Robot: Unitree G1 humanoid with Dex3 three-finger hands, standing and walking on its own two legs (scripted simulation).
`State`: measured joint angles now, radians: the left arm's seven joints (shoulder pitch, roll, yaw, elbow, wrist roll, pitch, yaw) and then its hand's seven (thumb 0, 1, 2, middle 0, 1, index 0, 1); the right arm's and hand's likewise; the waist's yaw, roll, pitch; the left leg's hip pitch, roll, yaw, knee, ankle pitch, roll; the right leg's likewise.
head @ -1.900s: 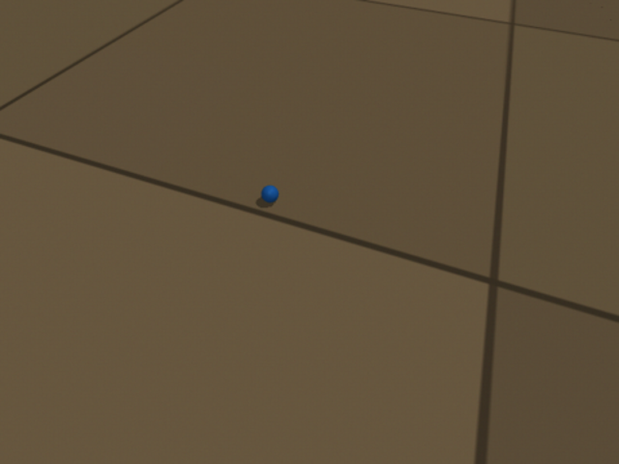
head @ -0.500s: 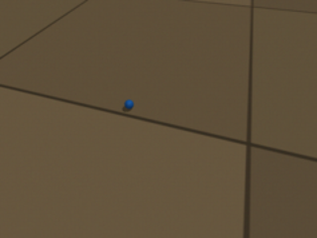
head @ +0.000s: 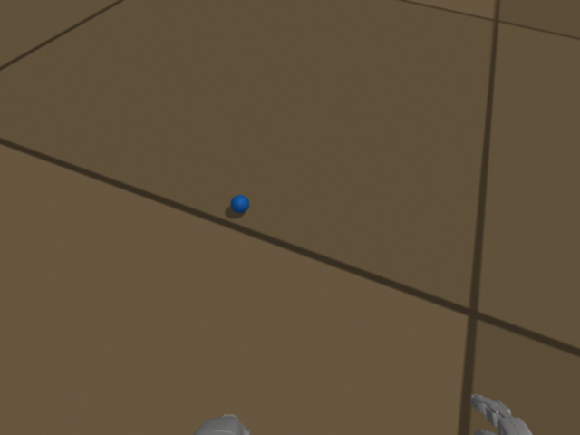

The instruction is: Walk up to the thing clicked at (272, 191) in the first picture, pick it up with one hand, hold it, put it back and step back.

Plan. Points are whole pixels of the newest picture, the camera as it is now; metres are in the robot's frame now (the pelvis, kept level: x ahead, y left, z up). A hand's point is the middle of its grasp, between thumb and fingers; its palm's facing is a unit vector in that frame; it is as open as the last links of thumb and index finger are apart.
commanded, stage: walk up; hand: left
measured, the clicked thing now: (240, 204) +1.07 +0.23 -0.72
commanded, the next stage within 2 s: none
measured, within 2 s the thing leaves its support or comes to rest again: neither
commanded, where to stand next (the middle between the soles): +0.71 +0.00 m, yaw -1 degrees
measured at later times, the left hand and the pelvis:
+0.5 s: hand (155, 327) +0.28 +0.23 -0.10, palm faces -0.03 -0.91 -0.42, open 7.4 cm; pelvis +0.22 -0.05 +0.01, yaw -1 degrees
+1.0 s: hand (165, 243) +0.46 +0.27 -0.13, palm faces -0.08 -0.94 -0.33, open 7.4 cm; pelvis +0.41 +0.00 +0.01, yaw -2 degrees
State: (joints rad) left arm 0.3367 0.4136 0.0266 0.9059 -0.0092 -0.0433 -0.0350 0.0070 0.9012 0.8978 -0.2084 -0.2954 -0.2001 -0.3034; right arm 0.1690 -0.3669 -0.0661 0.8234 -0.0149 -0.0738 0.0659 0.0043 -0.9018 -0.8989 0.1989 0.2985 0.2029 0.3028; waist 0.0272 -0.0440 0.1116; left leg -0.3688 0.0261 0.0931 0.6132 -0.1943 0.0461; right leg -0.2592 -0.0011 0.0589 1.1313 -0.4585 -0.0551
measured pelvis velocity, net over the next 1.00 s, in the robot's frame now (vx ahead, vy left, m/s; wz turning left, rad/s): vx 0.41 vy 0.00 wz -0.03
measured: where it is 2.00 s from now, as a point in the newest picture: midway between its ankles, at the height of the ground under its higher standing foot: (289, 293)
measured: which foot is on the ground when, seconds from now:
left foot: down 0.00-0.34, up 0.36-0.72, down 0.74-1.00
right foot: up 0.00-0.30, down 0.32-0.76, up 0.78-1.00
